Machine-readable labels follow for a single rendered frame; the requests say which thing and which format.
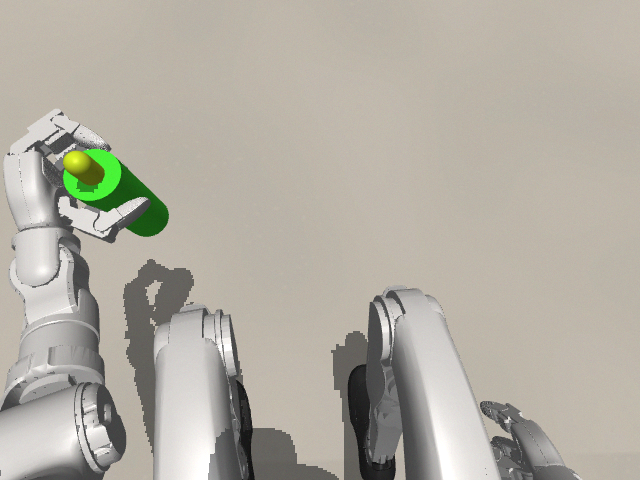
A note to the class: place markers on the right robot hand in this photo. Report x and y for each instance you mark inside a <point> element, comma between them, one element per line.
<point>528,452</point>

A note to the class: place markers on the left robot foot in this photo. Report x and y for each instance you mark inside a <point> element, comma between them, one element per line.
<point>245,432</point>

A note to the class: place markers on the left robot hand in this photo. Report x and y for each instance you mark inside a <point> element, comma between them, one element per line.
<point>35,189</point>

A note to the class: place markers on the right robot foot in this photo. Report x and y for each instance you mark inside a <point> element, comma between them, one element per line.
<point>359,406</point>

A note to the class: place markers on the left robot arm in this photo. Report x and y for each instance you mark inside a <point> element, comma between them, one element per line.
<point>58,421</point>

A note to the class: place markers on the bottle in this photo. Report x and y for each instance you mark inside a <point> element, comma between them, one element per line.
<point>99,179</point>

